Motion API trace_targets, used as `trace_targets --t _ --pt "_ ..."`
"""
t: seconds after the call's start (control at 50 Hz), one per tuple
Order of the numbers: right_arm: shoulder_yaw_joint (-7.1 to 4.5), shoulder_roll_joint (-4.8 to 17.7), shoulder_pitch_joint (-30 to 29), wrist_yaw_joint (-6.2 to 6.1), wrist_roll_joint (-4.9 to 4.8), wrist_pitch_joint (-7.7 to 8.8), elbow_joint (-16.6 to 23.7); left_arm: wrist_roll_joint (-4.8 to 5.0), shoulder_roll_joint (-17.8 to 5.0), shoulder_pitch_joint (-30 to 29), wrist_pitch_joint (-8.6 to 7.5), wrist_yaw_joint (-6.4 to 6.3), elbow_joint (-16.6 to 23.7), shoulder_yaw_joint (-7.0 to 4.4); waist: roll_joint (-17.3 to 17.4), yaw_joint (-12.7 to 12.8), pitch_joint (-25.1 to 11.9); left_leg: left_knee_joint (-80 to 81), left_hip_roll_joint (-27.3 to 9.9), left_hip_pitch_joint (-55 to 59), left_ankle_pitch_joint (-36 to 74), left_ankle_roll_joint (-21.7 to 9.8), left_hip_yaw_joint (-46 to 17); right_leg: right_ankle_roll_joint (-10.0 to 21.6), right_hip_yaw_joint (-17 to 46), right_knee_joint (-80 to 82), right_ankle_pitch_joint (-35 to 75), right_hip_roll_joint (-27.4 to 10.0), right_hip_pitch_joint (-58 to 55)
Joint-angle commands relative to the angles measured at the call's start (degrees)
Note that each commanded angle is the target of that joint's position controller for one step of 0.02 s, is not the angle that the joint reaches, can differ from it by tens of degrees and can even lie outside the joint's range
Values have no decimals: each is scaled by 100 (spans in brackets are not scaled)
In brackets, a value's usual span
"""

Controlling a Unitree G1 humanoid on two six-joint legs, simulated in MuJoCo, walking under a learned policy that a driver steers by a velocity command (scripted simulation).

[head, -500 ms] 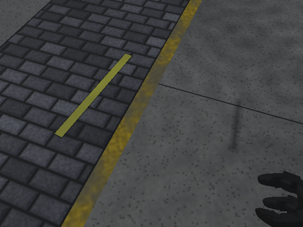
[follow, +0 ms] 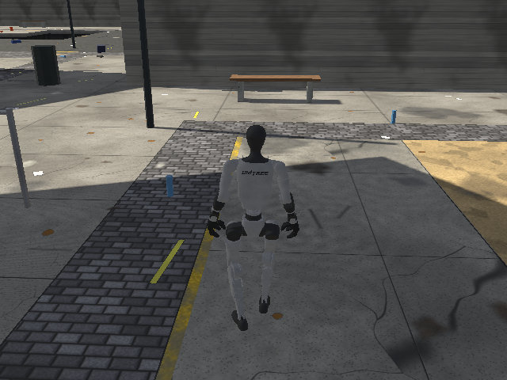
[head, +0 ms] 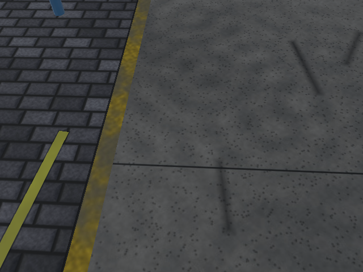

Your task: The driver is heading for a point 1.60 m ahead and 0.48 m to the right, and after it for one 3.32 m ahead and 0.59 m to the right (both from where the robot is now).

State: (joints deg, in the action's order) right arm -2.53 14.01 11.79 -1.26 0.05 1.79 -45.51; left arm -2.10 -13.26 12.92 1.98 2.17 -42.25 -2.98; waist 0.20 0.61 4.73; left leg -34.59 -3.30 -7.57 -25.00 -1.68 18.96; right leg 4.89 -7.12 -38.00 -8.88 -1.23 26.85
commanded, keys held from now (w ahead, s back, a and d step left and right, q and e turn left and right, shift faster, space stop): e+shift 0.44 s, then shift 0.56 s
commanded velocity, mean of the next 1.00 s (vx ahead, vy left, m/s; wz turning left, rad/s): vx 0.02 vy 0.00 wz -0.61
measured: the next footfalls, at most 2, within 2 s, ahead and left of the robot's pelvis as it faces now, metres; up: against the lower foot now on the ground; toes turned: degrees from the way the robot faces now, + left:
right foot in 0.02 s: +0.14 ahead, -0.07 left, +0.00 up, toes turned -6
left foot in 0.58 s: +0.20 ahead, +0.08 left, +0.00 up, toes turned -38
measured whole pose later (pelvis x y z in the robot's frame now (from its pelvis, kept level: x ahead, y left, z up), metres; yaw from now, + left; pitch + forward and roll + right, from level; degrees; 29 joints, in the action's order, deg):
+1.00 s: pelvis +0.11 +0.03 +0.02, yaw -36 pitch -1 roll -1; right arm -1.1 14.5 13.6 -0.5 0.7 -1.2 -46.1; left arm -0.7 -15.0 10.3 2.7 -1.1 -47.6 -0.8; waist 0.3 -1.5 3.2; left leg -27.7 1.9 -12.8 -14.2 -1.8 -2.1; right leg 0.8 5.2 -22.9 -14.1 3.6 6.9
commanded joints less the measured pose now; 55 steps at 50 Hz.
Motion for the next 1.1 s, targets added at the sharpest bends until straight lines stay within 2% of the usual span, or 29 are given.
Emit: trace_targets --t 0.02,0.04,0.06,0.08,0.1,0.12,0.14,0.2,0.24,0.34,0.44,0.54,0.56,0.58,0.6,0.62,0.64,0.66,0.68,0.7,0.78,0.9,0.94,0.96,0.98,1.0,1.02,1.08,1.1 --pt "-268 904 177 21 -1 -118 401 -32 -1111 1262 -160 -167 142 -377 -851 520 -893 -2502 -831 -872 2889 138 -282 602 1404 1027 2283 -407 -1821" --pt "-159 425 428 77 64 -239 732 92 -1873 1170 -101 -219 205 -573 -1817 79 -1221 -4246 536 -2645 -1738 545 -728 1722 3839 1115 4642 -1674 -2717" --pt "-64 386 404 47 229 -313 763 318 -1898 1196 -66 -172 377 -622 -1102 273 -1909 -4441 399 -2867 -1724 576 -2087 2004 4600 1813 2765 -1892 -2822" --pt "-97 559 32 31 179 -307 790 237 -1613 875 4 -196 419 -567 -551 250 -1360 -4289 279 -3044 -1156 529 -2246 1838 4210 2050 905 -1691 -2406" --pt "-120 616 -338 4 145 -267 819 191 -1297 501 83 -223 431 -470 -234 130 -683 -3796 131 -3126 -536 469 -2266 1507 3701 2243 93 -1339 -1837" --pt "-145 696 -435 -35 177 -255 838 227 -1096 210 114 -238 479 -410 -255 -4 -478 -3300 20 -2965 -103 447 -2254 1172 3297 2287 -26 -993 -1521" --pt "-154 708 -339 -46 223 -303 789 227 -968 41 114 -250 553 -385 -373 -65 -554 -3105 41 -2672 141 458 -2216 992 3016 2245 194 -753 -1355" --pt "-104 508 -229 -15 185 -424 753 194 -1172 154 49 -183 568 -457 -135 -37 -950 -2715 204 -2415 309 520 -2259 763 2901 2023 885 -511 -1501" --pt "-93 493 -352 -20 159 -445 814 177 -1307 219 59 -178 584 -511 -238 54 -948 -2342 255 -2518 388 550 -2339 683 3102 2054 352 -424 -1582" --pt "-129 673 -637 -59 141 -411 899 129 -1410 288 119 -157 635 -555 -573 252 -819 -1640 428 -2651 517 532 -2569 586 3806 2194 -934 -293 -1724" --pt "-133 813 -711 -81 72 -287 913 92 -1499 238 108 -128 637 -581 -710 281 -835 -985 663 -2255 439 334 -2711 543 4305 1994 -517 -207 -1810" --pt "-130 881 -147 -124 9 -204 747 91 -1359 -55 113 -104 623 -478 -862 57 -918 285 786 -818 570 114 -2490 309 4314 1767 342 -68 -1292" --pt "-133 876 33 -154 36 -182 705 136 -1322 -135 113 -126 607 -445 -761 -96 -871 995 727 -305 990 60 -2473 137 4255 1654 -2 79 -1001" --pt "-171 1052 -37 -200 85 -168 732 184 -1169 9 94 -159 571 -381 -243 -51 -837 1677 263 106 980 -72 -2929 -124 3940 1275 -1112 421 -624" --pt "-245 1548 -299 -212 163 -197 931 242 -918 256 64 -182 630 -304 933 113 -913 2268 -1095 344 330 -553 -4473 -452 2909 79 -2127 1125 -62" --pt "-268 1664 -528 -146 247 -225 986 69 -1327 157 34 -234 598 -401 984 50 -581 2359 -1656 -344 933 -1094 -5221 -531 1979 -1148 -2247 1546 265" --pt "-209 1337 -362 -94 174 -237 912 -7 -1466 90 12 -245 548 -432 573 79 -598 2103 -1601 -594 1621 -1257 -4906 -587 2024 -1822 -2034 1184 26" --pt "-141 1090 -498 -48 105 -233 896 22 -1370 163 13 -210 449 -403 411 168 -538 1944 -1223 -697 2004 -1136 -4291 -594 2014 -2111 -1747 1123 -102" --pt "-123 1021 -587 -23 97 -229 904 46 -1267 245 45 -167 360 -365 498 192 -552 1818 -881 -612 2340 -995 -3808 -634 1942 -2408 -1527 1134 -137" --pt "-110 1003 -562 -30 96 -227 897 66 -1197 318 79 -122 296 -333 716 158 -575 1724 -723 -446 2785 -954 -3558 -672 1843 -2623 -1506 1164 -54" --pt "-94 964 32 -22 84 -198 668 150 -987 -88 152 -138 258 -190 766 -168 -615 1476 -653 386 3599 -927 -3301 -814 1648 -1839 -1685 984 122" --pt "-122 1059 247 42 133 -274 351 256 -778 -192 167 -256 -43 2 1187 -246 -651 1303 -593 304 3865 -869 -3247 -639 926 684 -1585 647 -1255" --pt "-102 995 226 47 81 -284 237 212 -699 70 78 -328 -257 61 914 -16 -673 1033 -521 -27 4101 -583 -3144 -475 979 2210 -109 489 -2134" --pt "-75 888 328 50 75 -238 216 139 -879 26 6 -366 -285 50 646 -80 -839 1002 -487 -391 3627 -337 -3142 -345 1486 2367 368 113 -2726" --pt "-23 699 411 86 68 -179 303 33 -1208 3 -68 -413 -256 33 -115 -211 -1064 670 -237 -850 2622 -128 -2823 -157 2346 2247 1172 -758 -3217" --pt "49 479 361 67 4 -202 230 111 -1092 -464 -91 -391 -342 93 -790 -407 -734 1292 140 -403 1280 -64 -2443 162 2319 1869 1967 -1006 -2203" --pt "21 660 258 28 71 -227 94 136 -826 -646 -133 -358 -305 161 -591 -322 -668 1364 121 -158 1394 -29 -2471 98 2151 1820 1563 -756 -2143" --pt "-53 844 106 50 70 -239 -119 145 -899 -311 -175 -413 -618 182 -505 -119 -446 1330 64 -57 2278 -36 -2546 -126 1890 1852 1069 -325 -2031" --pt "-25 764 186 57 58 -231 -200 164 -909 -217 -180 -425 -741 181 -502 -137 -473 1358 19 -29 2375 -35 -2560 -140 1850 1854 1064 -290 -2072"
Keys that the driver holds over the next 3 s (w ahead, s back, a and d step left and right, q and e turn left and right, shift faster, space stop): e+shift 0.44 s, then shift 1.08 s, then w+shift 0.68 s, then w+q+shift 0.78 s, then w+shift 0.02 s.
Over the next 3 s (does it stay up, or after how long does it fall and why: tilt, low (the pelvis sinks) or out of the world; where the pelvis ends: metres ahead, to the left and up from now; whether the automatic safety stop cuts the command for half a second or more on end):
stays up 1.03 -0.42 0.01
